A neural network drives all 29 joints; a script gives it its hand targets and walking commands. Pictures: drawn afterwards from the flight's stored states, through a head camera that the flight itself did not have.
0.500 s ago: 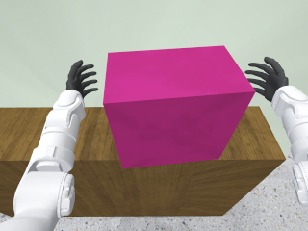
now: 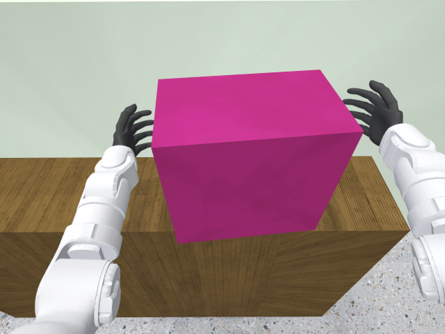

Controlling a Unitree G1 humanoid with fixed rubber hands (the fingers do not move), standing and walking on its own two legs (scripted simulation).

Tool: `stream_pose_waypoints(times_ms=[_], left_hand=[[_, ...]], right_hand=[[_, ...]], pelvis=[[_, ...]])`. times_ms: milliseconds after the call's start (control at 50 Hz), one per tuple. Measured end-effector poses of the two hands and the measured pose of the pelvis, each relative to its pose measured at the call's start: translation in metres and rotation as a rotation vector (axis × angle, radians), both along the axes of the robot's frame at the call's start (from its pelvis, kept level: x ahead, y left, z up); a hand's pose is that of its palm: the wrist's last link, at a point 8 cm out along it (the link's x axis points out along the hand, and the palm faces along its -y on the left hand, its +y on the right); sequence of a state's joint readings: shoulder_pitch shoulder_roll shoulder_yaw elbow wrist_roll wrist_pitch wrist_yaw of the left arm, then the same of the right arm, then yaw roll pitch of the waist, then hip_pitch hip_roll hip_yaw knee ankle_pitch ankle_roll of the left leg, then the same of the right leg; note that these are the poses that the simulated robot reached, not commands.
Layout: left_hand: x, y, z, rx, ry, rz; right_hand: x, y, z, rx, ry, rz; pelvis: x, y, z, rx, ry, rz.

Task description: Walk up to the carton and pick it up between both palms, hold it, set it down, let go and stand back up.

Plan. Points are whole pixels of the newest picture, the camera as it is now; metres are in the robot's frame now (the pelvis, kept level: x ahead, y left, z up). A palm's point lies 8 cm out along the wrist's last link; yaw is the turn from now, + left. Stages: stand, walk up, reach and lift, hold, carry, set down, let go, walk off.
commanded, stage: reach and lift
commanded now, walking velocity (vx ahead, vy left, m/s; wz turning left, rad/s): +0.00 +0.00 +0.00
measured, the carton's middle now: (244, 162) +0.43 -0.02 +0.09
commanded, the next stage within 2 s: none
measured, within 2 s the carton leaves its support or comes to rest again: leaves its support in 1.42 s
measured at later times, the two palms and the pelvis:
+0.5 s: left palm (135, 143) +0.42 +0.18 +0.14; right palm (363, 131) +0.43 -0.22 +0.16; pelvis +0.00 +0.00 +0.00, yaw +0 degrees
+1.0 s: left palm (136, 143) +0.42 +0.18 +0.14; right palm (356, 132) +0.44 -0.21 +0.16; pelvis +0.00 +0.00 +0.00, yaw +0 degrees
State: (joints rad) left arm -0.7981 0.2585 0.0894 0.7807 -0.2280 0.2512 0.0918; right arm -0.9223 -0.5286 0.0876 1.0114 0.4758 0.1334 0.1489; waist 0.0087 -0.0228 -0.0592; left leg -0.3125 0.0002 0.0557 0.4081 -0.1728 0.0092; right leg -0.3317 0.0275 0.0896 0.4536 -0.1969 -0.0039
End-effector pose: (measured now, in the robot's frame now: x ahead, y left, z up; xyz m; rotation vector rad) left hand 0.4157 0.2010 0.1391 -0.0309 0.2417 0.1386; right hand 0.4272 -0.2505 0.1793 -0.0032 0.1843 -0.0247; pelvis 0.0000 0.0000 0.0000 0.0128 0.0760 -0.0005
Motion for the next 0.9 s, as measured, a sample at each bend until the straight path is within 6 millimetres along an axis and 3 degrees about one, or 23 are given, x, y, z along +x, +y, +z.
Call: stream_pose_waypoints(times_ms=[100,280,900], left_hand=[[0.005,-0.015,0.005,-0.008,-0.033,-0.006],[0.01,-0.016,0.002,0.028,-0.02,0.01],[0.007,-0.018,0.005,0.038,-0.036,0.034]], right_hand=[[0.002,0.011,-0.005,0.013,-0.002,0.015],[0.006,0.026,-0.019,0.003,0.02,0.016],[0.008,0.037,-0.02,0.006,0.009,-0.001]], pelvis=[[0.0,0.0,0.0,0.0,0.014,0.0],[0.002,0.0,0.0,0.0,0.022,0.0],[0.001,0.0,0.0,0.0,0.022,0.0]])
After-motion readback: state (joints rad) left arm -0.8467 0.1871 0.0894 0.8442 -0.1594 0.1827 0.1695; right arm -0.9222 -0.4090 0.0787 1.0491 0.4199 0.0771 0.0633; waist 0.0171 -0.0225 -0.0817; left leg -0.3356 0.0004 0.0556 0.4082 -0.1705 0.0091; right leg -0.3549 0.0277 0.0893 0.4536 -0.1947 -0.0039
